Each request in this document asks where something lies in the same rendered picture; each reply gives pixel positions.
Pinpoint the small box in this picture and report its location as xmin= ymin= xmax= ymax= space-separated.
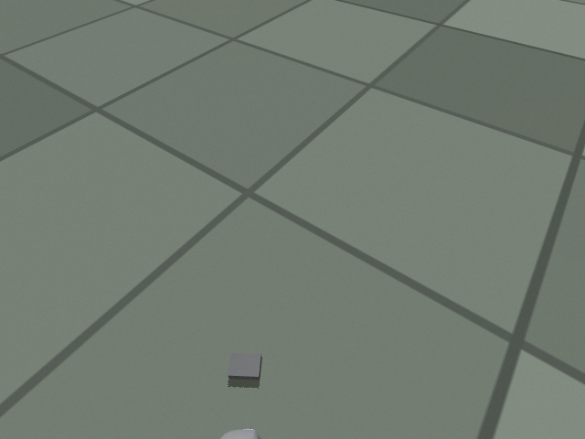
xmin=228 ymin=353 xmax=262 ymax=380

